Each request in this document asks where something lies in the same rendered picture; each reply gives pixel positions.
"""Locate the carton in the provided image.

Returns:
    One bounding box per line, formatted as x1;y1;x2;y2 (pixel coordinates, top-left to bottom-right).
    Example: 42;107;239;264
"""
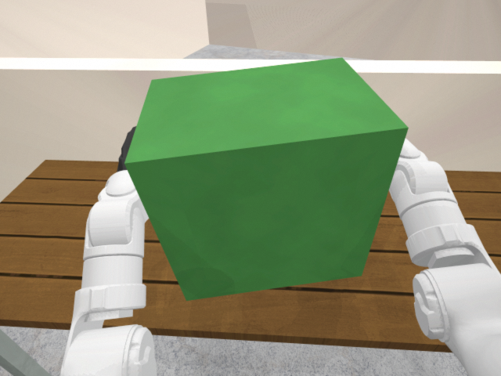
124;58;409;301

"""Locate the robot left forearm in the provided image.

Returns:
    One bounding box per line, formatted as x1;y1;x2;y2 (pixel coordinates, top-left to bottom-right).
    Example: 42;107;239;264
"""
60;170;149;376

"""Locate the left robot upper arm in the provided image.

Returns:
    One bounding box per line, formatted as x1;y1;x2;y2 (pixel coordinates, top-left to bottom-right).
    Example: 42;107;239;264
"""
63;324;157;376

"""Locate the right robot upper arm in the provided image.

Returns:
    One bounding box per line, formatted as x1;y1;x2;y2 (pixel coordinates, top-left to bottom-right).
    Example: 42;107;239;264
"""
413;263;501;376

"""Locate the table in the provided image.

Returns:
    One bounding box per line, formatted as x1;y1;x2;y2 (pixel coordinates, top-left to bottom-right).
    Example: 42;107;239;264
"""
0;160;501;376

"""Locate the left robot hand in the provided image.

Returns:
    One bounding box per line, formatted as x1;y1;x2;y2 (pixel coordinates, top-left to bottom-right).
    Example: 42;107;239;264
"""
117;126;136;172

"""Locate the robot right forearm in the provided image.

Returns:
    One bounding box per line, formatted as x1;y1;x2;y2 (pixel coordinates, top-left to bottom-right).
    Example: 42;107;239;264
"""
389;139;501;280

